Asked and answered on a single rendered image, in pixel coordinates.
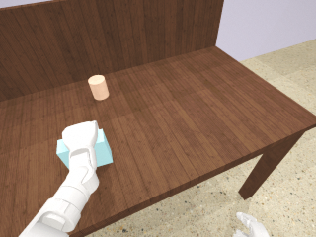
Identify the left robot hand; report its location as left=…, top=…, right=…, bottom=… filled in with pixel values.
left=62, top=120, right=99, bottom=151

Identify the robot left forearm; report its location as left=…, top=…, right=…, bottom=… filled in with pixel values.
left=19, top=145, right=100, bottom=237

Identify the sponge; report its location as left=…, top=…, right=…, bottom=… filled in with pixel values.
left=56, top=129, right=114, bottom=169

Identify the right robot hand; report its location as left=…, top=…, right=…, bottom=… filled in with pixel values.
left=233, top=212, right=270, bottom=237

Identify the robot left upper arm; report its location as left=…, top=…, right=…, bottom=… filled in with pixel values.
left=25, top=221, right=69, bottom=237

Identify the table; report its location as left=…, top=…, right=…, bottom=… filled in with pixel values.
left=0, top=0, right=316, bottom=237

